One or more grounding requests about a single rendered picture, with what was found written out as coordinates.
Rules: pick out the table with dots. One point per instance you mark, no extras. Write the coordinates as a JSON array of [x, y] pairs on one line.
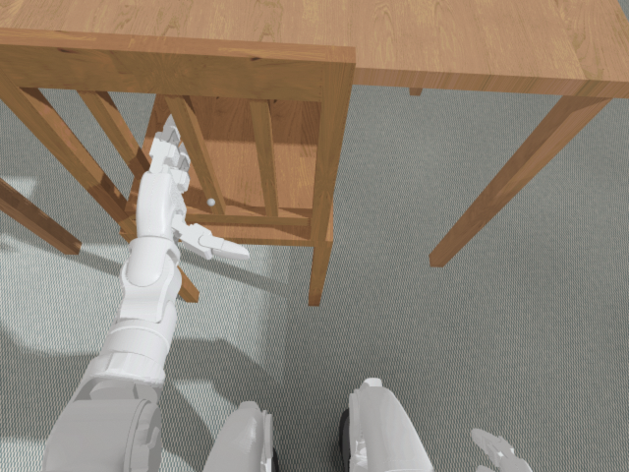
[[575, 48]]

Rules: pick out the right robot shin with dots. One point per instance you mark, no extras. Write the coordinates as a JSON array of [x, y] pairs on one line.
[[358, 461]]

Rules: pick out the robot right hand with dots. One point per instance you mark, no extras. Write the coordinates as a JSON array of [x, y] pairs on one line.
[[500, 453]]

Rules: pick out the left robot upper arm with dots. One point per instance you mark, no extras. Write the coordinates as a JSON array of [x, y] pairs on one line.
[[107, 435]]

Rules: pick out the left robot forearm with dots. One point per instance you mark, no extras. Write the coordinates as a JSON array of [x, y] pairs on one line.
[[130, 363]]

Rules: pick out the right robot thigh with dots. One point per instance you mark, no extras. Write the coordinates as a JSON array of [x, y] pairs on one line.
[[392, 443]]

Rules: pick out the robot left hand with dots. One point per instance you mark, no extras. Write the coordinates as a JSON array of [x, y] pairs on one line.
[[160, 198]]

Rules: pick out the chair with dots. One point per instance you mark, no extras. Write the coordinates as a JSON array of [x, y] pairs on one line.
[[262, 123]]

